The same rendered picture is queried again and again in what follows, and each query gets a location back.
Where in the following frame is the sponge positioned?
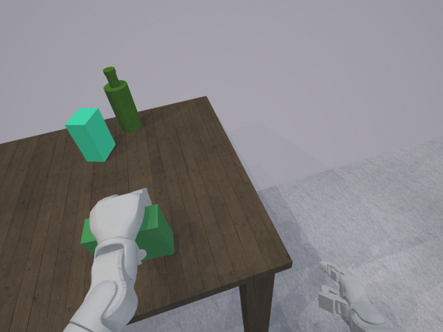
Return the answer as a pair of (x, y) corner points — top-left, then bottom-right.
(80, 204), (174, 261)

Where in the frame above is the table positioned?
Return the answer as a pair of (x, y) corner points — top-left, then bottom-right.
(0, 96), (293, 332)

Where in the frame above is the left robot forearm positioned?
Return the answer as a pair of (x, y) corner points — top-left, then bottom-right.
(63, 237), (138, 332)

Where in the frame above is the right robot forearm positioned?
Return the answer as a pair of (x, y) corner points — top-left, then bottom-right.
(348, 301), (396, 332)

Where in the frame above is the robot right hand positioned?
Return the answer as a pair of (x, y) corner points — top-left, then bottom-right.
(318, 261), (371, 326)

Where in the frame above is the robot left hand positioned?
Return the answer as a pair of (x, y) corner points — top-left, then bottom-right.
(89, 188), (152, 266)

